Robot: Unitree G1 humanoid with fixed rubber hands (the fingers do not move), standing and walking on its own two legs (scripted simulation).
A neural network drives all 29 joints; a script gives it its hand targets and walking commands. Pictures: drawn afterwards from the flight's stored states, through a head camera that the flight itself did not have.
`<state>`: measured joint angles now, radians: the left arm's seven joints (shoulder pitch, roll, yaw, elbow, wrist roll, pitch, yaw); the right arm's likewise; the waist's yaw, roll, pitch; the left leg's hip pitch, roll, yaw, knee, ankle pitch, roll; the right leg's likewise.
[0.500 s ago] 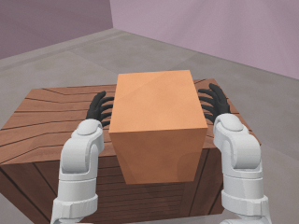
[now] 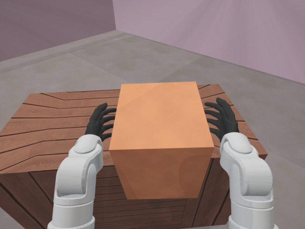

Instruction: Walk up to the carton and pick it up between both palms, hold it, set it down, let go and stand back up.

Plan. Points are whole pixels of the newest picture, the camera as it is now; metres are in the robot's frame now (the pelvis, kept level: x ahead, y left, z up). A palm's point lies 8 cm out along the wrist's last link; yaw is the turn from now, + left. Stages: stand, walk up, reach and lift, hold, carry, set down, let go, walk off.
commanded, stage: hold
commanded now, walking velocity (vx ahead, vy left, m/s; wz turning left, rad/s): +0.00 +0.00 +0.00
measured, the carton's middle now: (160, 142) +0.35 +0.00 +0.09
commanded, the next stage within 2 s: none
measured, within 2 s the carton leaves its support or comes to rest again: neither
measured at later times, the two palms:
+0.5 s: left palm (86, 134) +0.28 +0.17 +0.19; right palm (224, 129) +0.29 -0.13 +0.20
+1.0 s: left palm (96, 133) +0.29 +0.15 +0.18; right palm (227, 129) +0.30 -0.14 +0.19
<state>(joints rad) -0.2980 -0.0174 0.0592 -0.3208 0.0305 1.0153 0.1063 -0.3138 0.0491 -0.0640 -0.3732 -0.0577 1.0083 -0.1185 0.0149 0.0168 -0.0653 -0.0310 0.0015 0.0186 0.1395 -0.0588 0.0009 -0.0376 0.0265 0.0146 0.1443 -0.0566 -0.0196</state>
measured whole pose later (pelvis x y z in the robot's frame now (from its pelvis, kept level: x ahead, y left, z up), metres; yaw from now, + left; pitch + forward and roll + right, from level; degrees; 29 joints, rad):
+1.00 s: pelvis -0.01 +0.00 +0.00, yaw +0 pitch -3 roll +0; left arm -0.36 -0.07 0.10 -0.23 0.07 0.93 0.10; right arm -0.39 0.06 -0.12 -0.24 -0.08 0.91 -0.09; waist 0.00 0.02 -0.05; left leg -0.06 0.00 0.01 0.18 -0.06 0.01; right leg -0.05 0.02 0.01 0.16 -0.05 -0.01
